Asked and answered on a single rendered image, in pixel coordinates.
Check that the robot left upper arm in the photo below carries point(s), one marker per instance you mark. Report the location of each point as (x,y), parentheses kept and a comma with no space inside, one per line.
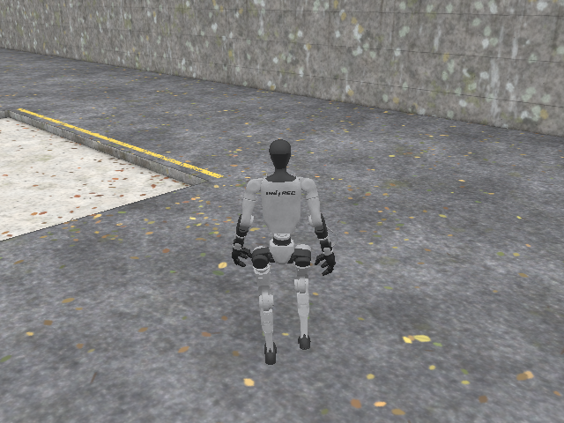
(249,201)

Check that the robot right shin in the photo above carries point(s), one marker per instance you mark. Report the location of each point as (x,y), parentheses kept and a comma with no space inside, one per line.
(303,309)

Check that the right robot hand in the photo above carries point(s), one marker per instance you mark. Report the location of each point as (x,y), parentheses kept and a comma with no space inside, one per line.
(330,260)

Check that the robot right upper arm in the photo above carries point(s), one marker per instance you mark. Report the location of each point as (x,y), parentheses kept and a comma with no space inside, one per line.
(308,185)

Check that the left robot hand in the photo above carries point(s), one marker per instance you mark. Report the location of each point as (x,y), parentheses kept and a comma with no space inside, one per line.
(242,253)

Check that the robot left forearm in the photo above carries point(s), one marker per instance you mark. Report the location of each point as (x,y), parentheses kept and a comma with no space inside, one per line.
(240,235)

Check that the robot right forearm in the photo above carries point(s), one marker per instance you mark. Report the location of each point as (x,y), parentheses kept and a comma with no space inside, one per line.
(323,238)

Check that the robot left thigh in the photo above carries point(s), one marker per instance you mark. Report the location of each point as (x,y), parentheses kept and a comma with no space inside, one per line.
(262,270)

